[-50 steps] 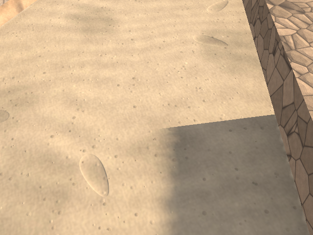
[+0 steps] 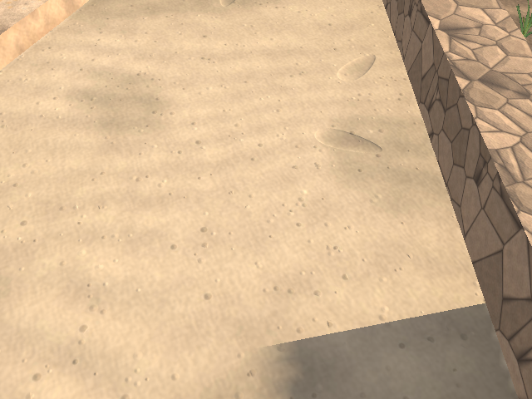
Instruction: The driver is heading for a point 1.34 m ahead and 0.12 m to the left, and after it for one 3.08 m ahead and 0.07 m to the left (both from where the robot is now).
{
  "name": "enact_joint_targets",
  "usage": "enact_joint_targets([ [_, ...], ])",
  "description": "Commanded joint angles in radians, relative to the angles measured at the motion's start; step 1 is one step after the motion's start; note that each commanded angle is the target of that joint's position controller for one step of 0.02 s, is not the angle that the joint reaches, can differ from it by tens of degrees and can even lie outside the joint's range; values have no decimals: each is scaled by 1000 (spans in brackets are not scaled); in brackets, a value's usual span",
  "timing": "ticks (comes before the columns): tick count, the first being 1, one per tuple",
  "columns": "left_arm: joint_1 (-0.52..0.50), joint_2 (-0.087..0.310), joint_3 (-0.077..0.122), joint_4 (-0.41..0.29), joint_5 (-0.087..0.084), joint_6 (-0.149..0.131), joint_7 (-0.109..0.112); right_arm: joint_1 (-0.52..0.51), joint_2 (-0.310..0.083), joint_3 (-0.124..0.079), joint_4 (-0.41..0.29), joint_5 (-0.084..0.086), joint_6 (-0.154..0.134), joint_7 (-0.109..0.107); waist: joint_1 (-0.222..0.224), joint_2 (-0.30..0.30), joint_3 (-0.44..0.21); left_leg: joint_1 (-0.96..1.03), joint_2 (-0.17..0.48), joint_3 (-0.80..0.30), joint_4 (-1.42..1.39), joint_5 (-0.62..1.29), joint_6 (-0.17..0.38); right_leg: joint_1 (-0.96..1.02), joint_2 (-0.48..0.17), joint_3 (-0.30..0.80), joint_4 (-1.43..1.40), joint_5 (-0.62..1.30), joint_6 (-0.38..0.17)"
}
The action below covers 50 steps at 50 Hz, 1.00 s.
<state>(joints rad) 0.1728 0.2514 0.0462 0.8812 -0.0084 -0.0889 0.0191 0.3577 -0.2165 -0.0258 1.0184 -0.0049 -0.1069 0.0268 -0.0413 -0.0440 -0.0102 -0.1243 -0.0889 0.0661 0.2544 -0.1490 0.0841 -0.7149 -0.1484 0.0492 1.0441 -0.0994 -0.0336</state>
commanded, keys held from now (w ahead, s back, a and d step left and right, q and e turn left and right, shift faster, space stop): w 1.00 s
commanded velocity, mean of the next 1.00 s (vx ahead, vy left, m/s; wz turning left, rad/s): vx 0.50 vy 0.00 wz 0.00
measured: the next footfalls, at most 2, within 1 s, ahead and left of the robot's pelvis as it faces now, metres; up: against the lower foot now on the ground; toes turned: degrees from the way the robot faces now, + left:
right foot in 0.26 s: +0.34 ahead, -0.16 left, +0.00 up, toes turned -2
left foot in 0.84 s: +0.65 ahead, +0.08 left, +0.00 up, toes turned +3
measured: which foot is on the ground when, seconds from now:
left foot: down 0.00-0.28, up 0.30-0.82, down 0.84-1.00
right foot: up 0.00-0.24, down 0.26-0.86, up 0.88-1.00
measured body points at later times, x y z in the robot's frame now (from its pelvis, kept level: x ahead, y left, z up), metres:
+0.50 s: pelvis +0.28 -0.08 +0.00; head +0.30 -0.09 +0.45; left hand +0.32 +0.18 -0.13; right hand +0.39 -0.35 -0.13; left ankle +0.32 +0.09 -0.66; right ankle +0.30 -0.16 -0.75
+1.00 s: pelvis +0.56 +0.00 -0.01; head +0.59 +0.01 +0.44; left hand +0.62 +0.27 -0.15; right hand +0.65 -0.27 -0.13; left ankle +0.61 +0.08 -0.75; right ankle +0.51 -0.16 -0.65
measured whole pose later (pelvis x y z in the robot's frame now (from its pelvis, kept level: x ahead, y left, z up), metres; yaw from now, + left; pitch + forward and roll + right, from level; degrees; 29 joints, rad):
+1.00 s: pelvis +0.56 +0.00 -0.01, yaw +0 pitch +1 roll +0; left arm 0.26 0.26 0.06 0.95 -0.02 -0.09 0.01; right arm 0.21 -0.24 -0.06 0.93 0.00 -0.10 0.04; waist -0.01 -0.04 0.02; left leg -0.30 -0.04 0.07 0.42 -0.14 0.07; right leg -0.49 -0.08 0.03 1.17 -0.31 -0.05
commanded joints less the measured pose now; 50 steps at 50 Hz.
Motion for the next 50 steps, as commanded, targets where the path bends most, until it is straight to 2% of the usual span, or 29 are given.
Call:
enact_joint_targets([
  [1,-20,30,6,-51,4,-7,-3,-27,-143,-23,-60,6,-10,-21,29,80,69,-79,270,-174,-158,151,148,2,-9,-6,-194,161,15],
  [6,-192,24,-5,-100,-11,-15,-28,71,-170,-30,-30,23,4,-29,-34,87,94,53,292,-153,-129,117,126,30,43,-43,-431,200,20],
  [9,-239,38,-5,-131,-14,-26,-50,96,-174,-36,-15,24,21,-34,-33,94,106,158,339,-169,-69,143,113,24,56,-39,-499,107,-10],
  [11,-186,66,6,-128,-14,-33,-57,73,-190,-42,-19,24,31,-36,9,115,72,185,350,-167,5,283,94,130,86,-61,-533,31,-39],
  [12,-96,94,22,-105,-13,-36,-56,48,-193,-42,-26,21,36,-35,64,123,17,176,324,-140,112,459,76,266,122,-91,-551,16,-60],
  [13,88,146,50,-48,-13,-37,-50,36,-167,-32,-35,13,40,-34,144,109,-93,107,264,-95,323,549,49,509,135,-94,-547,31,-94],
  [14,287,239,73,-11,0,-33,-40,47,-128,-12,-66,-8,36,-34,197,-28,-263,-116,189,-36,675,270,9,832,-77,156,-538,41,-167],
  [15,326,280,79,9,9,-30,-51,177,11,24,-59,9,10,-20,122,-303,-378,-504,9,-85,978,-380,-41,1132,-263,637,-686,-155,-317],
  [16,293,172,50,-2,4,-32,-51,109,-116,-4,-53,34,-14,-18,149,-170,-319,-610,68,-207,1090,-396,-18,1085,-233,654,-740,-215,-270],
  [17,194,131,36,-22,0,-34,-48,7,-169,-19,-87,51,-27,-16,130,-111,-182,-654,119,-182,1089,-296,-1,945,-205,488,-750,-130,-223],
  [18,102,112,27,-41,2,-32,-50,-43,-163,-20,-97,45,-27,-24,94,-12,-118,-603,173,-154,1046,-200,-7,795,-167,365,-775,-1,-203],
  [19,59,86,20,-46,7,-32,-54,-65,-150,-27,-100,29,-20,-30,68,12,-66,-564,202,-146,987,-146,-14,686,-128,279,-808,72,-194],
  [21,61,57,13,-26,16,-36,-59,-25,-107,-29,-93,24,7,-30,25,-23,-47,-476,230,-142,921,-95,-22,594,-80,185,-862,122,-188],
  [23,94,80,18,-1,13,-39,-54,-34,-91,-31,-99,22,24,-33,13,-17,-15,-497,236,-128,870,-63,-36,562,-69,126,-891,190,-199],
  [25,128,105,25,15,13,-36,-41,-110,-96,-35,-127,14,30,-35,25,-3,16,-572,242,-124,780,16,-54,576,-72,99,-912,222,-204],
  [27,158,108,25,27,11,-27,-30,-189,-90,-36,-153,10,28,-34,42,-3,33,-615,240,-119,665,107,-65,598,-65,74,-923,216,-194],
  [31,210,122,26,50,2,-19,-18,-326,-73,-29,-189,15,19,-23,84,-12,64,-575,204,-83,437,253,-65,619,-40,17,-941,159,-165],
  [36,277,131,33,95,-7,-2,-11,-447,-78,-23,-237,26,8,2,113,-18,109,-598,182,-78,308,203,-40,760,-97,19,-893,151,-159],
  [39,251,149,43,99,-10,11,-5,-415,-106,-32,-242,27,-2,16,73,-35,79,-503,154,-58,266,99,-3,814,-122,18,-812,293,-136],
  [40,229,159,46,94,-9,15,-4,-351,-128,-44,-227,26,-5,16,34,-50,37,-391,121,-30,259,76,13,808,-110,4,-740,450,-123],
  [41,208,148,42,90,-6,21,-4,-210,-163,-66,-182,24,-5,11,-38,-44,-43,-201,84,0,245,81,36,771,-64,-32,-579,583,-101],
  [42,203,120,28,72,4,22,-5,-18,-224,-91,-131,18,-3,3,-109,6,-174,100,166,-94,277,98,84,605,-8,-71,-321,472,-66],
  [43,323,4,-7,62,9,4,-17,116,-326,-116,-104,0,3,-3,-78,247,-329,504,428,-550,216,-48,245,186,162,-102,97,10,11],
  [44,313,22,-7,77,-4,-24,-23,112,-259,-92,-103,8,4,1,-79,289,-395,542,485,-818,54,-129,271,42,204,55,265,-461,3],
  [45,221,111,18,50,-33,-40,-27,23,-204,-74,-115,17,1,1,-66,231,-241,418,453,-682,41,-159,211,-50,140,74,329,-418,-19],
  [46,147,124,20,28,-38,-45,-22,-73,-166,-62,-140,17,1,1,-36,155,-141,255,418,-535,22,-101,174,-43,80,40,292,-318,-30],
  [47,110,118,26,23,-24,-39,-14,-142,-132,-51,-148,9,-1,5,-3,96,-67,100,375,-428,-14,-24,152,4,39,21,225,-239,-28],
  [49,150,79,32,32,-11,-9,-5,-173,-96,-40,-140,-5,-7,12,53,134,-33,-51,314,-313,-76,38,130,123,-3,25,137,-161,-26],
  [50,167,57,30,38,-10,2,-4,-157,-102,-42,-128,-3,-9,11,61,134,-25,-79,304,-280,-96,70,139,140,-5,16,116,-146,-21],
])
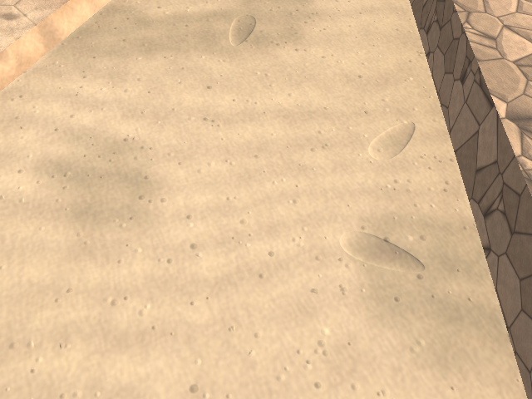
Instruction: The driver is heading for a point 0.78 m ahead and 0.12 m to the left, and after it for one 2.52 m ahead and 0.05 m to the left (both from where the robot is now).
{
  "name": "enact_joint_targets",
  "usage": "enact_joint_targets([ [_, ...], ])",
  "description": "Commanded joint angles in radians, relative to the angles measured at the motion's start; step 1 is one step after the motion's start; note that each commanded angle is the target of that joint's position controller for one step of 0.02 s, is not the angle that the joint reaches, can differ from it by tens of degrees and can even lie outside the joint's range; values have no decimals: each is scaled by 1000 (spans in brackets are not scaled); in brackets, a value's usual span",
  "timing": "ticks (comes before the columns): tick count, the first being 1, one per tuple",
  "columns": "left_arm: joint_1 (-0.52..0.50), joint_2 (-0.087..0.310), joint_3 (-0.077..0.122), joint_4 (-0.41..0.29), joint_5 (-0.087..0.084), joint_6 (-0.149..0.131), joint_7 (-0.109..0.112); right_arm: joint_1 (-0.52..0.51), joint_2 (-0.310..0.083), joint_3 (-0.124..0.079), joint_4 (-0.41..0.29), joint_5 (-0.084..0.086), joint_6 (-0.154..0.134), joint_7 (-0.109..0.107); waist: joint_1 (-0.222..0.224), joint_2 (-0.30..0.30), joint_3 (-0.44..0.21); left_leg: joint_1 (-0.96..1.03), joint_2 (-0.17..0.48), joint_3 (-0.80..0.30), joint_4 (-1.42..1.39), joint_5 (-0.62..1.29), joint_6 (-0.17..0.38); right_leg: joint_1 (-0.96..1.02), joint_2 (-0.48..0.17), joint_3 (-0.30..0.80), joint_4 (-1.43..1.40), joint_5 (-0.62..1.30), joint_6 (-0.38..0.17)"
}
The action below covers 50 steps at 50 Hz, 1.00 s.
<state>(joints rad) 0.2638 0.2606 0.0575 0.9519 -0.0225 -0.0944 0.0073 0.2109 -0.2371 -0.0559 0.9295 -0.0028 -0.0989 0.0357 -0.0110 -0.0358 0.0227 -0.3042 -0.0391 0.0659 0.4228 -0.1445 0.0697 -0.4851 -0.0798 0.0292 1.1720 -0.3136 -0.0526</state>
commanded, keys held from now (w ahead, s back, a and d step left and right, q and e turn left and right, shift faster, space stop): w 0.36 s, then w+q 0.64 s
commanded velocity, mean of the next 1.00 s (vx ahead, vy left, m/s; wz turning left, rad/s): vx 0.50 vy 0.00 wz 0.25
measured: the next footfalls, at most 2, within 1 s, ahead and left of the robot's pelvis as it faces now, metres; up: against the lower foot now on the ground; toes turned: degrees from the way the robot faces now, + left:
right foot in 0.42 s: +0.41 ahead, -0.15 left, +0.00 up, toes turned -2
left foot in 0.98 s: +0.66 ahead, +0.14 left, +0.00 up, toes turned +21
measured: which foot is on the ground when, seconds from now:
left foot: down 0.00-0.42, up 0.44-0.96, down 0.98-1.00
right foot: up 0.00-0.40, down 0.42-0.98, up 1.00-1.00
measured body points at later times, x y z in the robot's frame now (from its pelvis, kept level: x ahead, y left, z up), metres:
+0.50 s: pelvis +0.28 -0.06 -0.01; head +0.32 -0.06 +0.44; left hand +0.45 +0.20 -0.12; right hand +0.27 -0.32 -0.16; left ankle +0.11 +0.08 -0.65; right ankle +0.37 -0.15 -0.74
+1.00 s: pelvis +0.54 +0.02 -0.03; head +0.57 +0.04 +0.42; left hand +0.47 +0.28 -0.17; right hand +0.79 -0.17 -0.12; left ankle +0.62 +0.12 -0.74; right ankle +0.38 -0.15 -0.71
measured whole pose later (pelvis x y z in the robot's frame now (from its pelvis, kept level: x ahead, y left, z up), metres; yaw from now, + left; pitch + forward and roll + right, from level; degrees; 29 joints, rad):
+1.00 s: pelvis +0.54 +0.02 -0.03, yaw +18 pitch +1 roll -2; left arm 0.30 0.26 0.08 0.99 -0.01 -0.05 0.03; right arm 0.06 -0.24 -0.09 0.79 0.03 -0.03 0.05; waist 0.02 0.01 0.05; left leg -0.51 0.00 0.08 0.64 -0.16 0.13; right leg 0.01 -0.11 -0.26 0.68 -0.50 0.05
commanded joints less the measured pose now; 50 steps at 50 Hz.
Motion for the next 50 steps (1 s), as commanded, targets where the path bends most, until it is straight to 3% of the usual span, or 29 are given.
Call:
enact_joint_targets([
  [1,70,43,20,-36,6,14,10,10,-97,-15,-28,-5,-20,-2,35,118,-44,87,251,-254,-281,98,162,-102,-78,31,-39,93,5],
  [3,-2,54,26,-62,13,20,13,47,-127,-21,-12,-4,-20,-16,26,96,-14,107,254,-227,-302,154,169,-179,-84,30,-130,178,24],
  [5,-78,52,28,-87,18,18,12,86,-132,-21,2,-1,-14,-29,8,86,0,151,252,-206,-307,189,160,-240,-82,27,-240,274,38],
  [9,-207,28,19,-122,13,9,-3,143,-139,-18,21,8,-5,-41,-31,93,25,191,226,-145,-316,176,127,-221,-48,-5,-462,428,40],
  [15,-364,25,3,-183,1,-5,-37,236,-151,-25,71,16,19,-47,-76,91,77,369,286,-144,-251,205,126,-255,-13,-26,-624,356,20],
  [18,-321,57,12,-186,-1,-15,-50,211,-169,-35,73,19,31,-52,-29,118,42,415,309,-141,-162,397,103,-139,23,-49,-666,253,-20],
  [19,-249,83,25,-169,3,-18,-48,193,-175,-37,69,22,34,-51,15,130,-4,395,293,-136,-78,562,91,-2,58,-73,-680,238,-38],
  [20,-86,126,50,-119,6,-20,-41,171,-158,-29,62,21,38,-49,97,117,-96,334,240,-108,97,651,66,226,82,-85,-698,263,-65],
  [21,113,202,73,-79,21,-21,-30,162,-126,-13,35,8,36,-46,166,39,-249,112,177,-73,394,423,32,566,-80,87,-662,285,-129],
  [22,193,274,87,-55,26,-16,-30,296,17,27,33,11,16,-37,109,-222,-404,-296,-8,-57,769,-255,-35,931,-341,550,-752,132,-278],
  [23,192,173,60,-59,23,-15,-27,248,-80,4,50,36,-5,-34,141,-162,-416,-390,11,-217,908,-419,-22,904,-343,656,-840,52,-259],
  [24,101,132,45,-72,20,-18,-22,155,-146,-17,15,59,-14,-36,126,-124,-257,-452,62,-207,933,-349,-9,767,-313,487,-858,87,-202],
  [25,15,101,33,-87,22,-20,-22,101,-143,-19,3,58,-13,-43,92,-53,-173,-419,118,-179,893,-257,-9,612,-276,354,-889,159,-171],
  [26,-38,69,25,-87,26,-24,-26,77,-128,-26,1,44,-5,-50,64,-24,-104,-379,147,-171,834,-200,-11,484,-238,257,-931,205,-149],
  [28,-70,37,18,-73,38,-30,-29,127,-79,-31,15,42,27,-50,12,-60,-64,-278,180,-177,775,-138,-8,358,-190,134,-995,223,-127],
  [29,-64,42,21,-64,38,-32,-27,142,-57,-31,19,45,41,-50,3,-56,-48,-270,183,-173,762,-125,-9,330,-184,89,-1017,245,-131],
  [31,-58,71,29,-51,39,-37,-18,107,-53,-37,-4,41,60,-54,-6,-38,-10,-323,187,-181,721,-62,-16,310,-188,22,-1047,294,-134],
  [34,-35,88,34,-35,44,-33,1,28,-59,-44,-39,30,64,-48,4,-22,18,-410,179,-195,590,74,-31,349,-185,-58,-1060,334,-126],
  [38,-8,110,38,-26,36,-23,18,-94,-43,-34,-84,22,58,-21,38,-10,49,-396,168,-117,388,209,-32,388,-175,-163,-1070,355,-102],
  [43,70,140,51,3,16,5,22,-231,-34,-22,-164,25,60,10,79,-1,95,-439,149,-40,260,122,-1,555,-225,-225,-1002,445,-92],
  [44,65,149,55,3,11,12,22,-235,-41,-24,-177,26,62,15,70,-10,91,-420,136,-20,247,76,11,577,-233,-237,-970,518,-84],
  [46,30,184,64,-10,1,22,25,-190,-73,-39,-192,27,65,22,21,-47,37,-292,75,42,241,-26,46,595,-235,-266,-847,846,-63],
  [47,10,198,67,-16,-3,29,27,-110,-103,-55,-181,30,67,22,-30,-64,-14,-178,33,70,239,-67,69,587,-228,-278,-722,998,-51],
  [48,-19,202,66,-25,-8,36,27,38,-150,-83,-146,34,66,17,-117,-50,-93,30,-16,83,170,-14,103,529,-193,-300,-523,1028,-23],
  [49,-17,187,58,-43,5,32,27,205,-240,-123,-103,35,72,-4,-183,36,-184,334,37,-67,121,-5,154,305,-147,-301,-224,770,28],
  [50,71,17,9,-95,45,5,10,192,-347,-136,-100,42,67,-14,-52,310,-245,646,293,-617,34,-117,329,-150,59,-220,136,-199,89],
])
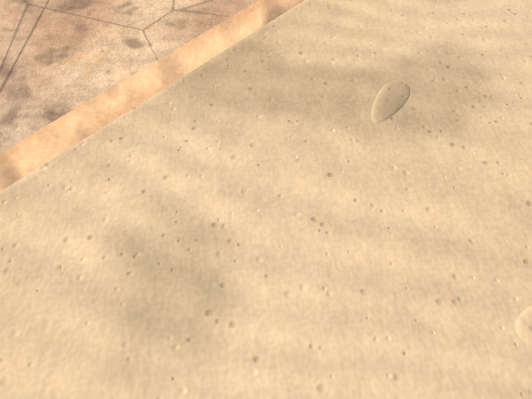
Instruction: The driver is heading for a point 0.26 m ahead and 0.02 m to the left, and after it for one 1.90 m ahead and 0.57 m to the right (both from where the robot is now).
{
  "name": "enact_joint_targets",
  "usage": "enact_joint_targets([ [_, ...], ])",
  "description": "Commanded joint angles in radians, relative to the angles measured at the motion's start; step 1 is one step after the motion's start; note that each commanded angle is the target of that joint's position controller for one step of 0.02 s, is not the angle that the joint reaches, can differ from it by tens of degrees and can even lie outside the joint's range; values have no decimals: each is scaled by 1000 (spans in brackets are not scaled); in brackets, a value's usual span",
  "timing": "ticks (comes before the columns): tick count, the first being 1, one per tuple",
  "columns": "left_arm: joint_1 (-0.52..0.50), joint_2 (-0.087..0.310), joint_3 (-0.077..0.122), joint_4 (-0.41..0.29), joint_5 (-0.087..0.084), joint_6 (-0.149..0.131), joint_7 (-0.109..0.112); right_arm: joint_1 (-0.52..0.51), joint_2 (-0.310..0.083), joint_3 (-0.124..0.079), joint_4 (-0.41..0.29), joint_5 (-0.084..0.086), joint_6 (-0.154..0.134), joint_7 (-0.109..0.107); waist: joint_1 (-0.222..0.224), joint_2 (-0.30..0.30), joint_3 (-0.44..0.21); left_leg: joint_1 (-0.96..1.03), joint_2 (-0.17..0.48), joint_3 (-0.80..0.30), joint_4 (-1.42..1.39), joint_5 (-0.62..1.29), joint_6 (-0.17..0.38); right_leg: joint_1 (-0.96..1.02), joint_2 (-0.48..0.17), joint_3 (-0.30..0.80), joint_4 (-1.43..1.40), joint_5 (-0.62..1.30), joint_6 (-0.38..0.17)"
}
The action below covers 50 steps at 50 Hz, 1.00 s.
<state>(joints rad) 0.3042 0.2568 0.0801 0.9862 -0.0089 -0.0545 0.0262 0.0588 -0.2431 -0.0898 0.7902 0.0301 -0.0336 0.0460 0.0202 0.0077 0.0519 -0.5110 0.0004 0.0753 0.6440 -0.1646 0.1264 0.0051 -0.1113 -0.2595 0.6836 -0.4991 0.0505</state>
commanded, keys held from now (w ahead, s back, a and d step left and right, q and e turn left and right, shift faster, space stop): w+q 0.04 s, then w+e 0.96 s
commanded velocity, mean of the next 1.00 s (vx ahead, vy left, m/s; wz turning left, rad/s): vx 0.50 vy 0.00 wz -0.28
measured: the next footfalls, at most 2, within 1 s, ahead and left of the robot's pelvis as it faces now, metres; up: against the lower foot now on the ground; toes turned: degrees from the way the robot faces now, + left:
right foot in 0.54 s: +0.49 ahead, -0.11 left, +0.00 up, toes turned -8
left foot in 1.00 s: +0.79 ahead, +0.04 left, +0.00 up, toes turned -25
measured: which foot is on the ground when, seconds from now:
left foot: down 0.00-0.56, up 0.58-0.98, down 1.00-1.00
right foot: up 0.00-0.52, down 0.54-1.00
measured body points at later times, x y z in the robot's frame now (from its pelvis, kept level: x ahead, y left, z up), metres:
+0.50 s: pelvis +0.29 +0.00 +0.01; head +0.32 +0.00 +0.46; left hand +0.49 +0.22 -0.11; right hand +0.30 -0.28 -0.12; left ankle +0.11 +0.08 -0.71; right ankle +0.46 -0.12 -0.70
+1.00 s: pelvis +0.60 -0.02 +0.01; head +0.63 -0.03 +0.46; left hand +0.75 +0.24 -0.11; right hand +0.73 -0.33 -0.06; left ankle +0.76 +0.05 -0.72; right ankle +0.45 -0.10 -0.71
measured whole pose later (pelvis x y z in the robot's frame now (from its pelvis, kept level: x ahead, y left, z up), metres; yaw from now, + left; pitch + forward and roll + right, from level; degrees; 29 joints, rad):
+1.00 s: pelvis +0.60 -0.02 +0.01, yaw -22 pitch +3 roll +0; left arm 0.36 0.29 0.08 0.77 -0.02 -0.04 0.01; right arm 0.04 -0.27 -0.05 0.71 0.00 -0.13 0.01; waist 0.07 0.00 -0.01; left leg -0.47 -0.01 -0.06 0.47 -0.06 0.00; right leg -0.13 0.10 0.22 0.57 -0.46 -0.05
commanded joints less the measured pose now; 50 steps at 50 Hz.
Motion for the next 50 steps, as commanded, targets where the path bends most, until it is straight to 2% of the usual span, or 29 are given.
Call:
enact_joint_targets([
  [1,-51,72,-12,-156,-10,-84,-25,383,-281,-77,10,-11,-15,-19,-129,169,-415,922,340,-924,-361,-220,323,-761,138,322,749,-107,-32],
  [2,-160,119,0,-186,-49,-108,-32,353,-215,-58,16,-22,-29,-16,-146,104,-282,858,317,-789,-382,-139,260,-861,88,342,742,-13,-64],
  [3,-147,111,-3,-166,-44,-115,-31,285,-161,-41,12,-17,-37,-18,-99,31,-209,715,287,-626,-370,-37,213,-829,28,334,658,88,-87],
  [4,-129,119,4,-138,-23,-108,-24,193,-110,-25,-9,-19,-40,-18,-54,-8,-154,559,251,-495,-373,85,177,-744,-18,325,576,152,-85],
  [5,-98,127,12,-121,-16,-90,-24,147,-76,-11,-22,-29,-44,-21,-22,11,-139,460,225,-415,-393,176,158,-660,-50,331,526,191,-82],
  [7,-71,106,14,-104,-12,-54,-27,152,-92,-11,-12,-33,-53,-26,1,19,-117,374,207,-334,-435,268,146,-600,-65,318,469,225,-69],
  [10,-139,83,7,-122,-3,-28,-22,212,-134,-19,22,-33,-67,-42,-16,18,-59,365,195,-227,-481,364,126,-683,-65,308,350,362,-47],
  [14,-226,71,3,-145,-9,-32,-34,230,-128,-10,42,-41,-70,-55,-52,42,-22,392,150,-95,-513,321,51,-695,-22,297,106,617,-61],
  [16,-281,59,-5,-162,-15,-35,-44,247,-135,-9,56,-41,-73,-58,-78,44,0,415,157,-57,-533,294,27,-679,7,282,8,687,-74],
  [21,-371,46,-19,-215,-17,-41,-75,294,-134,-7,99,-36,-55,-65,-106,41,37,623,220,0,-471,439,12,-756,50,248,-114,608,-109],
  [24,-331,76,-8,-236,-14,-40,-96,263,-169,-14,87,-33,-31,-81,-56,87,-25,697,242,35,-306,889,-6,-660,118,165,-110,439,-153],
  [25,-268,101,4,-230,-13,-35,-97,252,-186,-17,80,-33,-22,-88,-18,113,-71,705,243,45,-205,1054,-16,-578,153,141,-97,381,-173],
  [26,-139,145,25,-207,-13,-32,-94,231,-201,-18,73,-35,-14,-92,51,116,-139,664,231,58,-36,1106,-32,-412,183,136,-117,378,-200],
  [27,25,204,53,-180,-9,-27,-82,202,-207,-15,56,-31,-17,-95,143,67,-221,486,194,72,218,935,-65,-130,143,239,-175,443,-250],
  [28,123,299,77,-172,-6,-22,-66,303,-90,21,25,-56,-43,-76,93,-173,-360,58,35,51,620,180,-133,289,-116,677,-152,428,-421],
  [29,132,258,58,-173,-10,-24,-65,295,-71,39,13,-42,-87,-51,83,-204,-469,-195,-96,-144,814,-409,-138,460,-233,1096,-327,300,-521],
  [30,104,197,44,-177,-5,-23,-58,183,-145,19,-16,3,-117,-35,116,-133,-356,-300,-18,-216,822,-341,-104,396,-190,961,-366,242,-446],
  [31,28,157,32,-197,-8,-25,-56,124,-152,22,-37,12,-130,-33,88,-54,-230,-306,32,-197,737,-253,-89,230,-155,826,-384,275,-404],
  [32,-42,131,22,-216,-9,-26,-58,110,-146,17,-35,-9,-129,-39,37,25,-141,-251,65,-178,640,-212,-95,49,-117,734,-408,370,-380],
  [33,-83,112,14,-234,-2,-27,-55,122,-154,7,-35,-29,-118,-47,-3,24,-105,-170,91,-174,568,-186,-109,-78,-85,671,-433,451,-370],
  [34,-105,111,11,-248,3,-25,-51,143,-148,4,-38,-37,-103,-50,-31,0,-91,-114,103,-170,525,-177,-124,-161,-61,639,-455,484,-368],
  [37,-100,161,24,-263,1,-26,-34,129,-111,12,-61,-46,-76,-62,-45,-44,-66,-67,100,-124,338,-96,-176,-304,-16,536,-477,598,-359],
  [40,-52,184,34,-263,-13,-17,-20,12,-79,28,-97,-47,-75,-61,4,-71,-64,1,54,-107,75,135,-195,-351,48,469,-453,535,-302],
  [43,10,180,35,-255,-18,-3,-17,-70,-89,28,-128,-27,-82,-51,49,-99,-78,44,9,-115,-72,243,-199,-305,37,519,-413,438,-274],
  [45,30,168,33,-254,-21,4,-14,-82,-119,19,-141,-21,-90,-42,48,-107,-84,54,4,-144,-130,203,-186,-239,10,590,-355,375,-261],
  [47,21,168,33,-262,-15,9,-10,-53,-149,6,-140,-18,-103,-36,19,-130,-87,97,3,-153,-159,127,-158,-196,-15,657,-291,350,-243],
  [48,5,157,30,-270,-13,10,-10,4,-158,-1,-126,-19,-109,-35,-18,-139,-96,169,3,-143,-191,112,-136,-198,-2,667,-244,354,-225],
  [49,0,124,19,-281,-7,8,-11,97,-185,-15,-107,-29,-114,-40,-65,-131,-147,313,36,-157,-201,96,-102,-233,40,639,-138,374,-194],
  [50,5,60,-5,-300,5,2,-15,247,-243,-30,-94,-45,-117,-48,-124,-16,-273,553,208,-320,-195,30,-38,-348,108,542,141,263,-152],
])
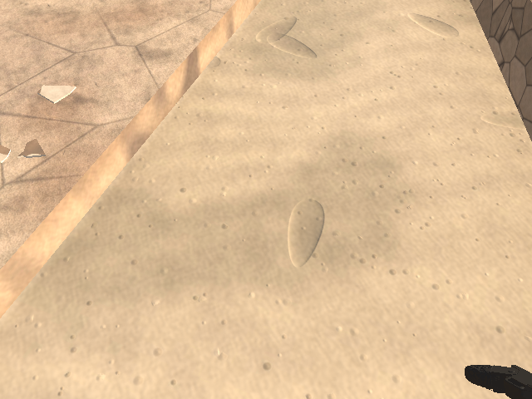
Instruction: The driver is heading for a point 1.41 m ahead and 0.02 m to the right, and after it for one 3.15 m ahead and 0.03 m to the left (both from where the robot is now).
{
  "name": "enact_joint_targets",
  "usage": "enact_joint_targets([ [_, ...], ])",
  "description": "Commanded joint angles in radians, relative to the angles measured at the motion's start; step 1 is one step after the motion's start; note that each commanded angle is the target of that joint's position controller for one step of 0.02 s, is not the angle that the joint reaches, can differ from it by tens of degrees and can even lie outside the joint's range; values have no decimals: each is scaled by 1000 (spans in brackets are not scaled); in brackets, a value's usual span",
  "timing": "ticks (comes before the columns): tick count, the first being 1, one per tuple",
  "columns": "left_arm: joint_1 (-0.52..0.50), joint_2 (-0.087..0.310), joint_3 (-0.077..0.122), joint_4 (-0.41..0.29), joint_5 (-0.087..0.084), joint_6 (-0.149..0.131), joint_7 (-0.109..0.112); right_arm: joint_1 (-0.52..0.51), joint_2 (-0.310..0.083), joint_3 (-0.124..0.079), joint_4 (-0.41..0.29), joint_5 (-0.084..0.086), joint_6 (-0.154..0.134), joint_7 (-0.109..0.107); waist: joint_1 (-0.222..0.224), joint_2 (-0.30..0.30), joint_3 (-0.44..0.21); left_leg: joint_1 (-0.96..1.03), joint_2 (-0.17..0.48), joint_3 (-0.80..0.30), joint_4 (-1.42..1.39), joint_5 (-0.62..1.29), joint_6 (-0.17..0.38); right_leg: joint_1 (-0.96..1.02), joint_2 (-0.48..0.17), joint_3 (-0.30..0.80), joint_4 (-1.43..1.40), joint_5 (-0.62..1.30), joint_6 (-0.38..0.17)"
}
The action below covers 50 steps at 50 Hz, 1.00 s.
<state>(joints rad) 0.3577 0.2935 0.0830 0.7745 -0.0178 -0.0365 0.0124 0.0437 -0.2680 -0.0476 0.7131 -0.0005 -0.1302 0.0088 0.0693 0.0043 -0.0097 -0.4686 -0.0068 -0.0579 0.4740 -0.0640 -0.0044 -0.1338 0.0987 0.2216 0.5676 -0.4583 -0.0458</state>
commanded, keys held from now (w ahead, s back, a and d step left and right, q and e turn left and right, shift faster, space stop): w+e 0.30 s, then w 0.14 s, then w+q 0.56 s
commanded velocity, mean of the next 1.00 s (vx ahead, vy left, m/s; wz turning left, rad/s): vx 0.50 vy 0.00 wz -0.10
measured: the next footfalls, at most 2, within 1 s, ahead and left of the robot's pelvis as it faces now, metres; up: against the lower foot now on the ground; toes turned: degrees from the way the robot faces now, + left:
right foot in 0.52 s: +0.39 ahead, -0.19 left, +0.00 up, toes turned -17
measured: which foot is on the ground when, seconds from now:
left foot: down 0.00-0.52, up 0.54-1.00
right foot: down 0.00-0.00, up 0.02-0.50, down 0.52-1.00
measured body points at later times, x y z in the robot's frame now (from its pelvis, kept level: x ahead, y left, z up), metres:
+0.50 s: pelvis +0.26 -0.04 +0.00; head +0.29 -0.05 +0.45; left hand +0.55 +0.11 -0.07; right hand +0.17 -0.31 -0.13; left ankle +0.12 +0.13 -0.72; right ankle +0.35 -0.18 -0.72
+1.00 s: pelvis +0.52 -0.09 +0.00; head +0.55 -0.08 +0.45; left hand +0.57 +0.20 -0.12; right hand +0.70 -0.33 -0.10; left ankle +0.68 +0.02 -0.70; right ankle +0.35 -0.18 -0.72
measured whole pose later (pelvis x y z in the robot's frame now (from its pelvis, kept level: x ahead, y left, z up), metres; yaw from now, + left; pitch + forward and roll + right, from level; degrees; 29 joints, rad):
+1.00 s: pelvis +0.52 -0.09 +0.00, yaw -2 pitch +2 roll -2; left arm 0.33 0.27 0.09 0.83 -0.01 -0.06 0.01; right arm 0.09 -0.25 -0.05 0.75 0.02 -0.03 0.06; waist 0.06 0.03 0.02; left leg -0.62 0.07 0.04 0.66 -0.07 0.06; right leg 0.11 -0.01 -0.27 0.27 -0.39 0.03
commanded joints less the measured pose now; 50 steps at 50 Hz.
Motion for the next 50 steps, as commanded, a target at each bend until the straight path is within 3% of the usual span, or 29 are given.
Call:
enact_joint_targets([
  [1,94,-24,-24,-126,-15,-29,-4,347,-306,-93,20,-25,-4,-7,-106,353,-320,795,437,-671,-127,-281,263,-550,16,-68,574,-148,-1],
  [2,85,89,-6,-99,-26,-29,-1,328,-211,-75,3,-5,0,-3,-132,255,-263,770,442,-750,-167,-495,257,-679,-70,-41,717,-117,12],
  [3,-21,144,10,-111,-19,-23,-2,288,-148,-58,-10,-1,6,-7,-163,147,-144,662,394,-578,-172,-470,209,-709,-103,-55,756,-20,17],
  [4,-74,133,11,-122,-7,-17,0,240,-132,-48,-15,-9,13,-8,-148,78,-79,546,348,-440,-181,-331,181,-676,-137,-83,742,55,23],
  [5,-104,121,14,-135,1,-16,-3,207,-109,-40,-10,-13,19,-8,-130,77,-27,459,307,-343,-201,-218,173,-656,-161,-84,694,105,26],
  [7,-90,88,14,-144,-12,-6,-15,189,-90,-34,0,-15,16,-10,-98,121,-1,370,263,-211,-249,-114,162,-588,-196,-102,641,147,29],
  [11,-136,46,5,-182,-6,10,-19,205,-131,-50,28,-8,8,-11,-92,83,15,371,279,-74,-300,58,196,-634,-214,-118,532,229,52],
  [15,-216,31,-3,-200,-6,4,-37,210,-157,-56,48,-6,21,-18,-114,70,28,403,257,73,-304,137,170,-614,-209,-158,327,417,53],
  [18,-317,1,-18,-228,-3,-6,-52,267,-172,-56,80,5,31,-16,-153,53,61,415,256,125,-306,138,162,-552,-181,-207,169,467,33],
  [21,-373,13,-17,-257,-7,-12,-65,305,-199,-62,110,24,46,-9,-153,62,92,490,293,134,-283,204,159,-531,-156,-237,74,383,-2],
  [23,-348,41,-5,-263,1,-14,-68,306,-223,-67,126,37,57,-10,-110,90,66,529,305,144,-193,471,149,-431,-113,-273,24,288,-41],
  [24,-257,70,12,-241,7,-16,-64,300,-231,-65,137,42,63,-12,-44,103,10,526,290,158,-80,632,135,-289,-81,-295,-23,292,-66],
  [25,-94,115,38,-189,9,-16,-55,299,-216,-55,145,44,67,-15,43,90,-81,446,249,187,103,673,110,-38,-58,-309,-73,378,-96],
  [26,83,197,64,-151,21,-11,-35,299,-162,-30,124,20,60,-14,110,-3,-221,193,197,187,411,344,71,306,-235,-104,-19,457,-153],
  [27,84,283,66,-151,28,-15,-28,417,-35,12,99,8,37,2,10,-251,-375,-169,12,96,768,-515,15,579,-521,398,-113,354,-319],
  [28,110,192,47,-154,27,-21,-30,326,-151,-19,115,43,19,7,84,-131,-402,-239,23,-71,872,-535,23,528,-519,454,-198,293,-298],
  [29,54,158,32,-139,25,-27,-31,235,-177,-31,75,65,15,8,65,-128,-226,-311,65,-49,875,-457,28,399,-479,266,-215,356,-248],
  [30,-14,121,21,-132,19,-32,-32,205,-160,-27,72,50,18,2,22,-83,-142,-288,112,-29,809,-365,26,259,-432,144,-239,410,-213],
  [31,-71,83,11,-131,20,-37,-36,202,-154,-32,78,31,28,-2,-15,-88,-82,-248,137,-24,761,-307,18,144,-394,55,-275,442,-192],
  [33,-125,50,7,-123,27,-58,-38,271,-118,-33,103,34,63,-4,-73,-108,-54,-139,162,-36,727,-226,8,12,-365,-42,-361,432,-178],
  [35,-139,58,13,-100,30,-76,-34,267,-84,-29,101,35,85,-8,-93,-83,-11,-152,162,-43,692,-181,-6,-39,-367,-119,-415,478,-179],
  [38,-117,72,21,-65,39,-81,-17,201,-72,-29,77,27,91,-8,-83,-64,31,-235,154,-64,577,-45,-18,-13,-355,-225,-437,524,-161],
  [43,-81,110,31,-30,28,-71,-1,48,-40,-12,27,19,82,24,-28,-44,83,-217,129,21,294,148,5,42,-347,-360,-453,526,-123],
  [47,-33,138,44,6,7,-44,4,-41,-48,-10,-32,20,83,48,-3,-45,112,-260,111,72,191,50,48,192,-392,-398,-388,610,-103],
  [50,-59,180,54,5,-3,-20,13,18,-90,-33,-50,22,88,57,-61,-92,39,-115,26,159,181,-106,104,248,-396,-434,-207,1048,-67],
])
